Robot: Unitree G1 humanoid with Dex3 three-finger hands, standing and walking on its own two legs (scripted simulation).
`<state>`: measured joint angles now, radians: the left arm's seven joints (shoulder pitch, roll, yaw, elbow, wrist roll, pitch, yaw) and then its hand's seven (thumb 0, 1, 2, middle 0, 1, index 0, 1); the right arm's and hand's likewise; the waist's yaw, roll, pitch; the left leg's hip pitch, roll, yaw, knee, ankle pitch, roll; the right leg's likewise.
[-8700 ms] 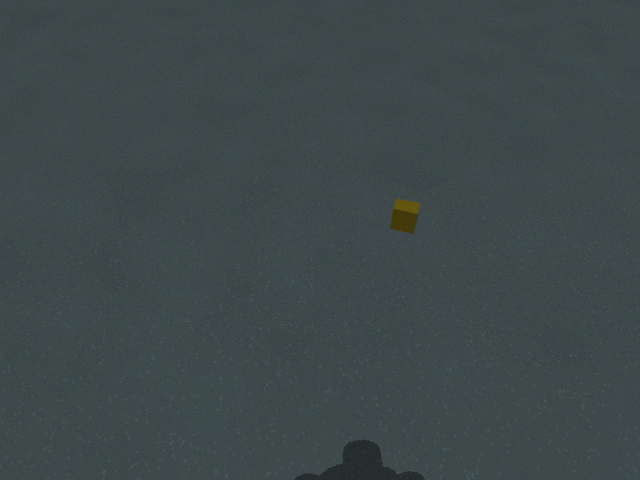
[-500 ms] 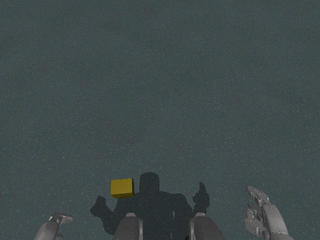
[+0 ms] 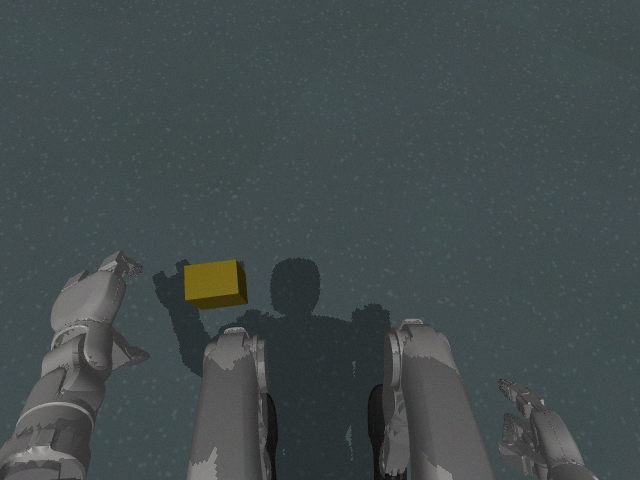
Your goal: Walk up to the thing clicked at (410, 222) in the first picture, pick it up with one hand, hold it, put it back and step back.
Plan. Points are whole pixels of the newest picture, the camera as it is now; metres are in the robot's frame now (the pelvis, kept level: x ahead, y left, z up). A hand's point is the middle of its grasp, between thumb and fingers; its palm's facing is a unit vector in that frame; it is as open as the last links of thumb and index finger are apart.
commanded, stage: rise first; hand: left
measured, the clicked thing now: (217, 286) +0.43 +0.22 -0.41
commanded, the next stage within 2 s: none
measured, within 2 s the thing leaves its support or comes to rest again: neither
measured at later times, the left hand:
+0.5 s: hand (144, 292) +0.39 +0.29 -0.23, palm faces -0.46 -0.14 -0.88, open 13.2 cm
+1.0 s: hand (157, 281) +0.41 +0.29 -0.27, palm faces -0.46 -0.04 -0.89, open 13.2 cm
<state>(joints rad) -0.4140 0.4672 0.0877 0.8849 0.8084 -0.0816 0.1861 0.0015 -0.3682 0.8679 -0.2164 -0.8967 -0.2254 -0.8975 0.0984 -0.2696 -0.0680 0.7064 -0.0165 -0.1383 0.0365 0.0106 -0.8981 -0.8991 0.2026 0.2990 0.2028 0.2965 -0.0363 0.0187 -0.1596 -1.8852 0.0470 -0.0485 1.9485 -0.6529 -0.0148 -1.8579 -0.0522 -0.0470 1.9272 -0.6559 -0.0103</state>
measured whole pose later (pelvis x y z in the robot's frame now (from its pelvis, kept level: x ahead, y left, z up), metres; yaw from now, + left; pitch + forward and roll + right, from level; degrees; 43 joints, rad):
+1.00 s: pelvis -0.01 +0.01 -0.10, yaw -3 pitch +34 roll -6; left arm -0.77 0.62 0.09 1.26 1.21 -0.20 0.36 0.00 -0.36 0.86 -0.21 -0.89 -0.23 -0.88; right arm 0.14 -0.26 -0.03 0.77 -0.10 -0.07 0.11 0.00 -0.91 -0.90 0.20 0.30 0.20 0.30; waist -0.14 0.00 -0.09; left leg -2.22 0.04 -0.09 2.28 -0.67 0.01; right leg -2.16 -0.05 -0.06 2.22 -0.66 0.01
